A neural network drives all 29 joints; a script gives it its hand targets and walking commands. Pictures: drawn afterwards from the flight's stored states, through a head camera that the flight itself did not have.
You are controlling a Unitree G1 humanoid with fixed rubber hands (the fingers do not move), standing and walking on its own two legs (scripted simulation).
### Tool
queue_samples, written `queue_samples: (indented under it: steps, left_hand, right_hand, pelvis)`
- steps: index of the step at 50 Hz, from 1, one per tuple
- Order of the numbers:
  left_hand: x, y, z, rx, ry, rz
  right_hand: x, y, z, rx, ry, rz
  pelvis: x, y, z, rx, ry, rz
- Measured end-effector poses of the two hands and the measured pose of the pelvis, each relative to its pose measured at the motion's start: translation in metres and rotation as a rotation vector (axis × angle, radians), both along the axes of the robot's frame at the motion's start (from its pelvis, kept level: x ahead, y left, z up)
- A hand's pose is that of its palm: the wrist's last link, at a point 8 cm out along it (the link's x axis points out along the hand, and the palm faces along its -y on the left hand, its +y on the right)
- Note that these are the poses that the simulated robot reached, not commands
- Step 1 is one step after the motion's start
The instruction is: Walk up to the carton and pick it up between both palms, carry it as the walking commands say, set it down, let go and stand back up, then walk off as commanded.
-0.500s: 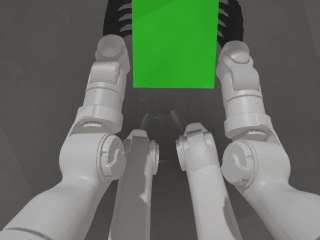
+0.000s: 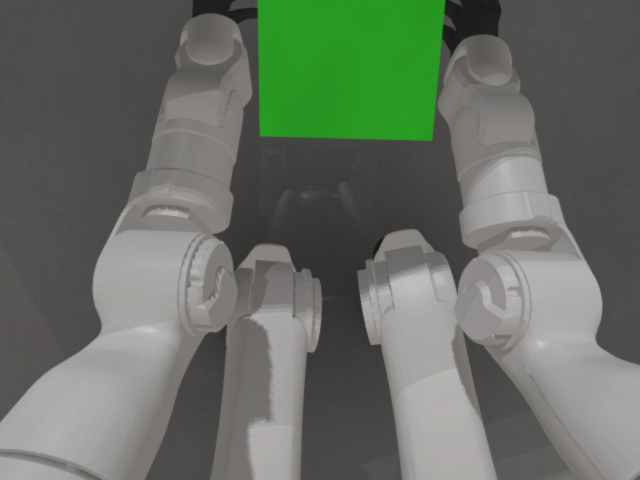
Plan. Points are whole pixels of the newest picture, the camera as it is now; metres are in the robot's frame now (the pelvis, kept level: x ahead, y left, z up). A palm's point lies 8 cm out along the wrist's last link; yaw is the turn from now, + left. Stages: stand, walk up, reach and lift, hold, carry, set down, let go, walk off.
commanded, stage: set down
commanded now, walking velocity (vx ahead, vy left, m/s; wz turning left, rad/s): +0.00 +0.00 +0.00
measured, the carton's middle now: (342, 24) +0.55 -0.04 -0.24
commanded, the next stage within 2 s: none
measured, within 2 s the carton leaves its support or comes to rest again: rests again in 0.92 s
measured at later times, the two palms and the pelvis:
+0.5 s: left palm (219, 23) +0.54 +0.09 -0.18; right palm (464, 42) +0.50 -0.16 -0.18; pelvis +0.00 +0.00 -0.01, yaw +0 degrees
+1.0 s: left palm (225, 30) +0.54 +0.09 -0.20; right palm (462, 47) +0.50 -0.16 -0.19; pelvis +0.01 +0.00 -0.02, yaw +0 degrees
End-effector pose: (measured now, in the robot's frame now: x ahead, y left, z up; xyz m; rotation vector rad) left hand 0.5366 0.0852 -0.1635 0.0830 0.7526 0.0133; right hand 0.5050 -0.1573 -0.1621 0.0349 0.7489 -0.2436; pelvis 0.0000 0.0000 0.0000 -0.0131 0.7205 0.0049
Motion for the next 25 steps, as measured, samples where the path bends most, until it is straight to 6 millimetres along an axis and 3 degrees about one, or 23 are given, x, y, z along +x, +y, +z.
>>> queue_samples:
  steps: [25]
  left_hand:
    - [0.0,0.001,-0.014,0.016,0.007,-0.011]
  right_hand:
    - [0.0,0.001,-0.016,0.0,0.017,0.019]
  pelvis:
    - [0.004,0.002,-0.014,-0.003,-0.033,0.002]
